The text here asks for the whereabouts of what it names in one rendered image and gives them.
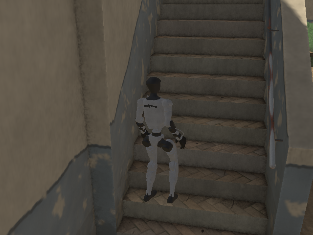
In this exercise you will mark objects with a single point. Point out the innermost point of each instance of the robot left shin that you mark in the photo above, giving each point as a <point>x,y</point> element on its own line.
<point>150,178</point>

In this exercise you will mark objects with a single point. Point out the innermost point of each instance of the left robot forearm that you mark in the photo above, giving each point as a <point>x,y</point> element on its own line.
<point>141,127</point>

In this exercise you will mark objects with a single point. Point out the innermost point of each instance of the robot right shin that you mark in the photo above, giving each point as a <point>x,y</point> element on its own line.
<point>173,176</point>

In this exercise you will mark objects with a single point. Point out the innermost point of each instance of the left robot hand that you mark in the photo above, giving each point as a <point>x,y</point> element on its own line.
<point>144,135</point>

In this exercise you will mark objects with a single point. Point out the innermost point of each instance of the robot right upper arm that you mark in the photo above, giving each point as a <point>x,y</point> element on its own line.
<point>167,104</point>

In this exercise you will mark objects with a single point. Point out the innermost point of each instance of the robot left upper arm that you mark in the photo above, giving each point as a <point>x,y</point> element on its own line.
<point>139,111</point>

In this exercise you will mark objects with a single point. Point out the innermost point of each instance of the right robot hand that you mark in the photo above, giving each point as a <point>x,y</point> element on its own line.
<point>182,142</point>

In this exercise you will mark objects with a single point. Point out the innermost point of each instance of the robot shin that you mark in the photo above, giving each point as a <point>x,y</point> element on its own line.
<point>173,176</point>
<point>150,178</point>

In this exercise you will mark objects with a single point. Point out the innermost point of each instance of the right robot forearm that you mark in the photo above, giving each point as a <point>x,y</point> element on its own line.
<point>174,131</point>

